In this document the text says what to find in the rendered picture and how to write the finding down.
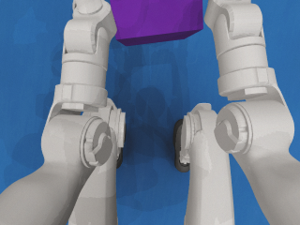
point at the robot left foot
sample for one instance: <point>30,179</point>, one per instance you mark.
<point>120,158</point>

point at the left robot upper arm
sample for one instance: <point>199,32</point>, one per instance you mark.
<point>72,146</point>

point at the carton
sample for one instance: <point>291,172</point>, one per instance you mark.
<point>151,21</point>

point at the left robot thigh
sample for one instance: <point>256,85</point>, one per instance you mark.
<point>97,204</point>

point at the right robot upper arm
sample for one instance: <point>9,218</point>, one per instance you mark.
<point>258,133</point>

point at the left robot forearm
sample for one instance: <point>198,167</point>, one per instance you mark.
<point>85,58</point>

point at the right robot forearm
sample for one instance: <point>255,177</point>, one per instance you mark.
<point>244,74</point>

